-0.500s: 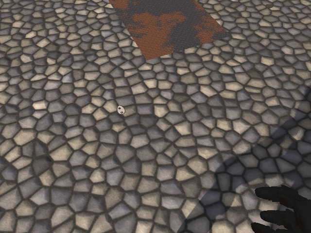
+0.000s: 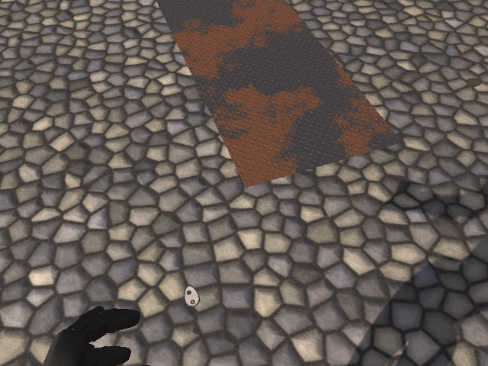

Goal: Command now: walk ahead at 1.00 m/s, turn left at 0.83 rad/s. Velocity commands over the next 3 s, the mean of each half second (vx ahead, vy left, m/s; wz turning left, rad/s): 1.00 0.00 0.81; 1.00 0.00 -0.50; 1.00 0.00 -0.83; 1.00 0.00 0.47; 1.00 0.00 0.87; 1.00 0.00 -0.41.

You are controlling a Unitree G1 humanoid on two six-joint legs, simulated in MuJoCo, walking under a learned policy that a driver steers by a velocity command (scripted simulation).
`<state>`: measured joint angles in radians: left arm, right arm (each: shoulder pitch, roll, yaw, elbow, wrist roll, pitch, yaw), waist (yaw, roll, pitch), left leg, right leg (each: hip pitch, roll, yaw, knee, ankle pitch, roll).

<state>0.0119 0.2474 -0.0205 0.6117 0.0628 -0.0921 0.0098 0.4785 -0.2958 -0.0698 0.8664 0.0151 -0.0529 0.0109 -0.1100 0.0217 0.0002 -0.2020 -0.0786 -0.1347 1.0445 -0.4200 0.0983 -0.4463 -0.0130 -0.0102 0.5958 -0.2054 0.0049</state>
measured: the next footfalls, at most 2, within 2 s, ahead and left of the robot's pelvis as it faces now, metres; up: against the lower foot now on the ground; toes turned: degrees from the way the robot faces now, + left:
left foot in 0.36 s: +0.50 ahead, +0.13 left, +0.00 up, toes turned +24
right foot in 0.82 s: +0.95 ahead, +0.18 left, +0.00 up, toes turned +13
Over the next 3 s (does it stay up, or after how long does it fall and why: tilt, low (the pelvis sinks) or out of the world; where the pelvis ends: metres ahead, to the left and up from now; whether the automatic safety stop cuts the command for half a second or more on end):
stays up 2.75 0.31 0.00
